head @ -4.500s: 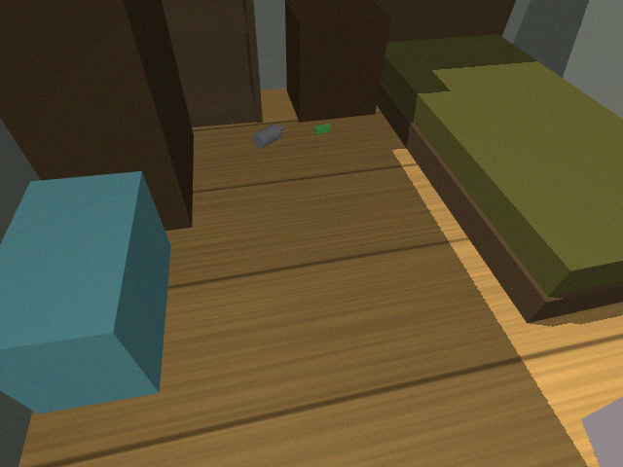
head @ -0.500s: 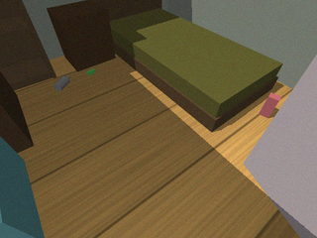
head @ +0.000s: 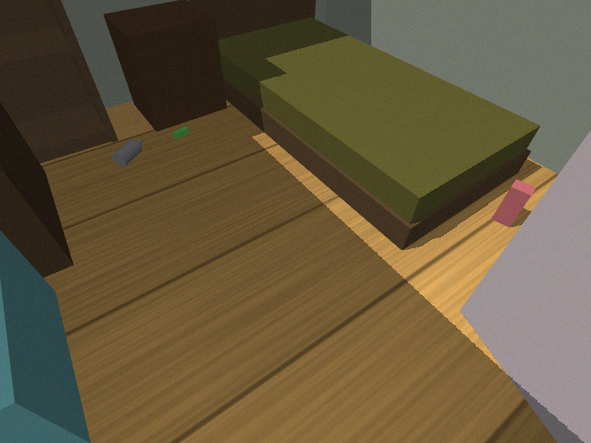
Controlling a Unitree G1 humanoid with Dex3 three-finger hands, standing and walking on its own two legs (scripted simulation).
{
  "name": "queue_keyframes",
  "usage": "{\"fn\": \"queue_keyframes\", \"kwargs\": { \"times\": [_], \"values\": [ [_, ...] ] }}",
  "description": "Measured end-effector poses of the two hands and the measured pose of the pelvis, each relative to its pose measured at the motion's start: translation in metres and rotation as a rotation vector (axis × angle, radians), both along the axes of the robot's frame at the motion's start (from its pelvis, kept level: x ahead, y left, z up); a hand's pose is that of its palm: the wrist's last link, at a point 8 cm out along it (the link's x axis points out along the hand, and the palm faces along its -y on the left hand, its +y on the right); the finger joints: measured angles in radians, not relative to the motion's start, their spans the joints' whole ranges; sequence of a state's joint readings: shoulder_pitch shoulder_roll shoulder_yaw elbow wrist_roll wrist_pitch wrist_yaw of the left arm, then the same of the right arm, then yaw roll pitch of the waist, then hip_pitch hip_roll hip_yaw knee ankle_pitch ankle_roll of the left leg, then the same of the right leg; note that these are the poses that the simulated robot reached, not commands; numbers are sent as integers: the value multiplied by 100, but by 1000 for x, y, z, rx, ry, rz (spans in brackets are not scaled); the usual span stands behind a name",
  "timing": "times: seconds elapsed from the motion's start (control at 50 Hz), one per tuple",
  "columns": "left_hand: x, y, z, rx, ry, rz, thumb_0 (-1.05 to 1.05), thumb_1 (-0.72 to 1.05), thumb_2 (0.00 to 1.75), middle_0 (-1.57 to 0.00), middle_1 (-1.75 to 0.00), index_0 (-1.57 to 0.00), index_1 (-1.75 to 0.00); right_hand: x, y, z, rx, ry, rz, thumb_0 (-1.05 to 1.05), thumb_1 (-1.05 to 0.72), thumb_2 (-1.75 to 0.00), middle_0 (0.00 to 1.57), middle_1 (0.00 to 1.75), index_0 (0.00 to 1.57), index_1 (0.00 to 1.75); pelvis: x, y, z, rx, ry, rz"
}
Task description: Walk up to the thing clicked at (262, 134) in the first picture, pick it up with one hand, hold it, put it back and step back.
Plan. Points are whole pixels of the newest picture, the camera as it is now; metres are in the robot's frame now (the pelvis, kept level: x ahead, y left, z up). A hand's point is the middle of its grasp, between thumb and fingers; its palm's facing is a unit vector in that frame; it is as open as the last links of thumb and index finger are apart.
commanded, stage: stand
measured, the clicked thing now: (130, 150) +1.69 +0.91 -0.74
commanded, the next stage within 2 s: none
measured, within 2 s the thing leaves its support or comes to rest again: neither
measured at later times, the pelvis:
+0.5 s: pelvis +0.01 +0.01 +0.00, yaw +0 degrees
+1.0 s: pelvis +0.02 +0.01 +0.00, yaw +1 degrees
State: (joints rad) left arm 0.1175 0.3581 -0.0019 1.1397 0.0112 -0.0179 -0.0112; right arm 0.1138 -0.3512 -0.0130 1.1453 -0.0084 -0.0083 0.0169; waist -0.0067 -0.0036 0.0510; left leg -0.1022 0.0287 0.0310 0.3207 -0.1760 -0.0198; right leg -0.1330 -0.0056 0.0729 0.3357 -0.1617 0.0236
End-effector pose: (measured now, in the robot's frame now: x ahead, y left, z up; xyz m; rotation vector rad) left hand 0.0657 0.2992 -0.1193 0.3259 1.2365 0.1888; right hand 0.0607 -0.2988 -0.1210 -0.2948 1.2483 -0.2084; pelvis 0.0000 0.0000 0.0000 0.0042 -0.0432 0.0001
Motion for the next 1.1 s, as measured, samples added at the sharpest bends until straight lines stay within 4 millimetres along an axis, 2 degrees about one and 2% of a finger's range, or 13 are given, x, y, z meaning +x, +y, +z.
{"fn": "queue_keyframes", "kwargs": {
  "times": [0.2, 0.6, 1.1],
  "values": [
    [-1, 1, -3, -5, 7, 0, 0, 90, 90, -20, -30, -21, -30, 5, 1, 2, -5, 6, 4, 1, -91, -90, 20, 30, 20, 30, 3, 2, 0, -2, 7, 4],
    [16, 4, -2, -7, -8, -1, 0, 90, 90, -20, -30, -21, -30, 24, 6, 3, -10, -12, 16, 1, -91, -90, 20, 30, 20, 30, 12, 6, 0, -2, 13, 8],
    [20, 4, -2, -6, -6, 7, 0, 90, 90, -20, -30, -21, -30, 32, 6, 4, -13, -11, 19, 1, -91, -90, 20, 30, 20, 30, 20, 6, 0, -3, 13, 12]
  ]
}}
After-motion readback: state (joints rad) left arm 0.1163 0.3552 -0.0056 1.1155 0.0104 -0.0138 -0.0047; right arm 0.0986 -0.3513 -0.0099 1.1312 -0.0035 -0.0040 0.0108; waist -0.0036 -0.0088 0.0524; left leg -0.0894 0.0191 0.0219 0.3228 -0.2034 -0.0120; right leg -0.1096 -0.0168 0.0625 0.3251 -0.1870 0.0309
